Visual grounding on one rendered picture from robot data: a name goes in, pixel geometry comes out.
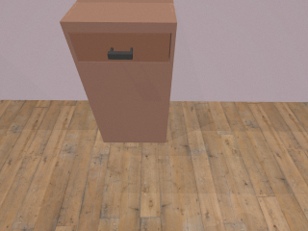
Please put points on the handle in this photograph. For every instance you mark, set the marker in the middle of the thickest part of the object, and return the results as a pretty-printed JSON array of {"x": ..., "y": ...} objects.
[{"x": 120, "y": 55}]

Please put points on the cabinet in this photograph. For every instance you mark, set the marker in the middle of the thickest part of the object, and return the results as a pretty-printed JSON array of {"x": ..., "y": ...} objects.
[{"x": 129, "y": 100}]

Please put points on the drawer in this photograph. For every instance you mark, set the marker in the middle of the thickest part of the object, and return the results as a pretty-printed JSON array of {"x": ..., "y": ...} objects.
[{"x": 147, "y": 47}]

